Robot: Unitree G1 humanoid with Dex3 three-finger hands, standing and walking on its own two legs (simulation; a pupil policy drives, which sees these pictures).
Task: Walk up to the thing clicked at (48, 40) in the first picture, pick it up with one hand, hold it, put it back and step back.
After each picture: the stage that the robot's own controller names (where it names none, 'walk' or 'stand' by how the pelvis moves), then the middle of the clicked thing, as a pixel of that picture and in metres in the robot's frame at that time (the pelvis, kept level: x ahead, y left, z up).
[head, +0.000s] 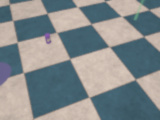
stand; (48, 38) +1.47 +0.40 -0.72
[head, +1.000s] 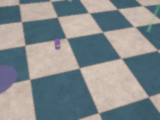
walk; (57, 44) +1.37 +0.21 -0.70
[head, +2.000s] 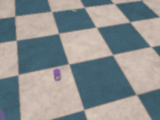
walk; (57, 75) +0.88 +0.19 -0.71
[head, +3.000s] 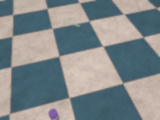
walk; (54, 115) +0.49 +0.26 -0.69
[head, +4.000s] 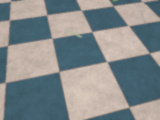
stand; out of the picture +0.28 +0.21 -0.70
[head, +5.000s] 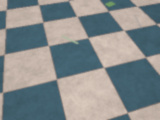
stand; out of the picture +0.24 +0.21 -0.72
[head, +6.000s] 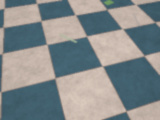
stand; out of the picture +0.24 +0.22 -0.72
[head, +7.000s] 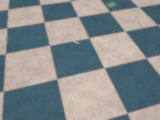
stand; out of the picture +0.25 +0.22 -0.73
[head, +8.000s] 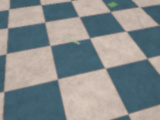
stand; out of the picture +0.24 +0.22 -0.73
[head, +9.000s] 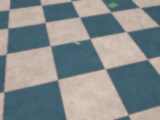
go down; out of the picture +0.24 +0.22 -0.73
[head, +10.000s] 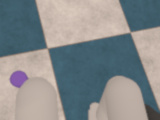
go down; (20, 80) +0.34 +0.23 -0.31
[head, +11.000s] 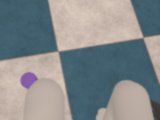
approach; (30, 81) +0.34 +0.23 -0.31
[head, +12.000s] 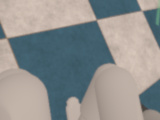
close in; out of the picture +0.32 +0.26 -0.22
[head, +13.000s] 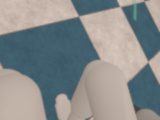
close; out of the picture +0.34 +0.26 -0.21
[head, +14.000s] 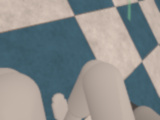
lift; out of the picture +0.34 +0.27 -0.21
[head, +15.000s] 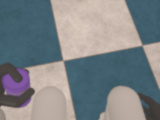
lift; (18, 89) +0.29 +0.22 -0.04
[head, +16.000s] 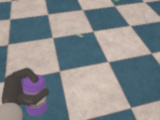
hold; (35, 94) +0.31 +0.16 +0.03
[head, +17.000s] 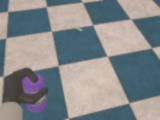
hold; (35, 92) +0.32 +0.17 +0.00
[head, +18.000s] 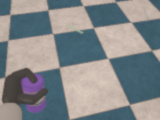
hold; (34, 93) +0.31 +0.17 +0.01
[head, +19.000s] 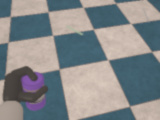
crouch; (34, 91) +0.32 +0.17 +0.02
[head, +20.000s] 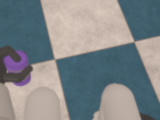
crouch; (18, 69) +0.38 +0.21 -0.09
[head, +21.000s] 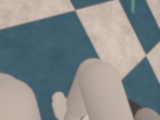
lower; out of the picture +0.38 +0.28 -0.22
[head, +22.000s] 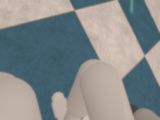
lower; out of the picture +0.37 +0.28 -0.22
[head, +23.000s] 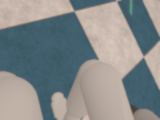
lower; out of the picture +0.37 +0.28 -0.22
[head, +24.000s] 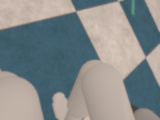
lower; out of the picture +0.36 +0.28 -0.22
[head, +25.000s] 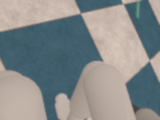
loosen; out of the picture +0.35 +0.26 -0.22
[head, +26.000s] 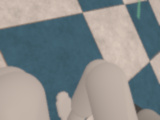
withdraw; out of the picture +0.33 +0.24 -0.22
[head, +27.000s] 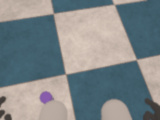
walk; (47, 98) +0.35 +0.20 -0.48
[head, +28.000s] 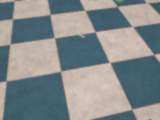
stand; out of the picture +0.29 +0.19 -0.66
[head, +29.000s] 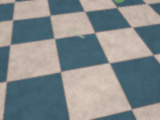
stand; out of the picture +0.29 +0.19 -0.66
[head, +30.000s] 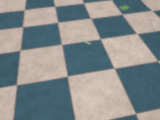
stand; out of the picture +0.31 +0.18 -0.72
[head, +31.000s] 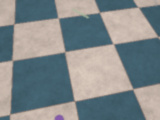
walk; out of the picture +0.35 +0.17 -0.69
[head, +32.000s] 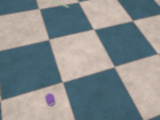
walk; (50, 100) +0.50 +0.21 -0.70
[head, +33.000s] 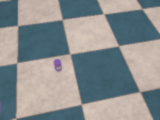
walk; (58, 65) +0.82 +0.22 -0.69
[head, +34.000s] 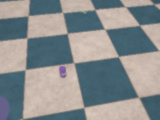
stand; (62, 72) +0.94 +0.20 -0.71
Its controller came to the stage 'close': yes
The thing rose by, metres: 0.72
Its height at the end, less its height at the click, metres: +0.00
